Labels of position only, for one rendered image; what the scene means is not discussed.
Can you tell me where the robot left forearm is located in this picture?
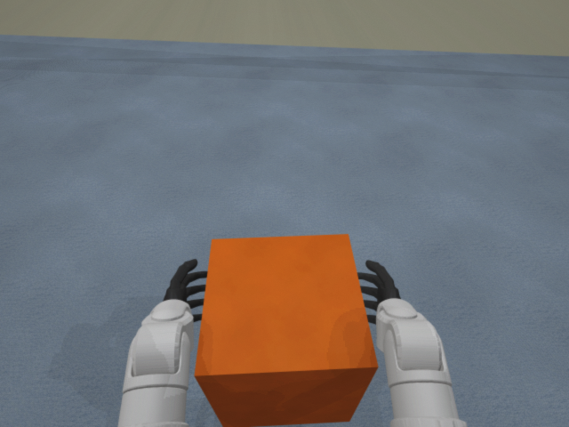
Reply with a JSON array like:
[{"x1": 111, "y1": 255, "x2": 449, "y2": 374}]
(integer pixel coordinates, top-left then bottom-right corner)
[{"x1": 117, "y1": 299, "x2": 194, "y2": 427}]

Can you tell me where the robot right forearm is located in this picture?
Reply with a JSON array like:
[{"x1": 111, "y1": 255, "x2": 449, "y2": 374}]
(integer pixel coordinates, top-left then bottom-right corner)
[{"x1": 376, "y1": 298, "x2": 468, "y2": 427}]

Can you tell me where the carton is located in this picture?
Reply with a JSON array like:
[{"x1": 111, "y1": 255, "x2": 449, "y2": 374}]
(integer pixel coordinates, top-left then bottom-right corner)
[{"x1": 194, "y1": 234, "x2": 378, "y2": 427}]

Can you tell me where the robot right hand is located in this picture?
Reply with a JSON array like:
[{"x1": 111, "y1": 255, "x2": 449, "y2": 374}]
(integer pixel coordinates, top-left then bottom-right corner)
[{"x1": 357, "y1": 260, "x2": 401, "y2": 325}]

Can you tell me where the robot left hand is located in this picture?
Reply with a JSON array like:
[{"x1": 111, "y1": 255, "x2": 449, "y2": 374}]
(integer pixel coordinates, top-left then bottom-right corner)
[{"x1": 164, "y1": 259, "x2": 208, "y2": 322}]

